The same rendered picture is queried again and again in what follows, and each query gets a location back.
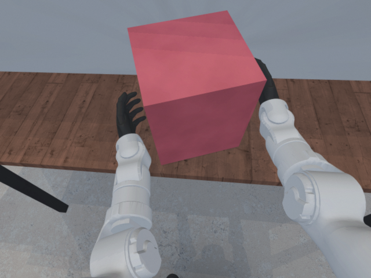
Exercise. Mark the robot left hand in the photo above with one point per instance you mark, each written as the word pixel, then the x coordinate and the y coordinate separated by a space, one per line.
pixel 125 123

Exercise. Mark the carton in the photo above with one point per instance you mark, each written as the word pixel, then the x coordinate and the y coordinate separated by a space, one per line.
pixel 199 84

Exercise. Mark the robot right hand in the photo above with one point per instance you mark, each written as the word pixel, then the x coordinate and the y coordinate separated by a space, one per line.
pixel 269 91

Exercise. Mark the robot left forearm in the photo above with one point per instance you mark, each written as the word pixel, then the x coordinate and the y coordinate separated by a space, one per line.
pixel 131 193

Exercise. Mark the table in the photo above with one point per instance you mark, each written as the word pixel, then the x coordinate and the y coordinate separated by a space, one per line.
pixel 68 121

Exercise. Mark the robot left upper arm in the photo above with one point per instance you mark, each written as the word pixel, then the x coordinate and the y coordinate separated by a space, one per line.
pixel 132 253

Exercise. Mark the robot right upper arm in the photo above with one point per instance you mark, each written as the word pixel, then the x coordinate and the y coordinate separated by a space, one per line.
pixel 330 207

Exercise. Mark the robot right forearm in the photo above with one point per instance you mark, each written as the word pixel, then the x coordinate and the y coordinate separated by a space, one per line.
pixel 288 150

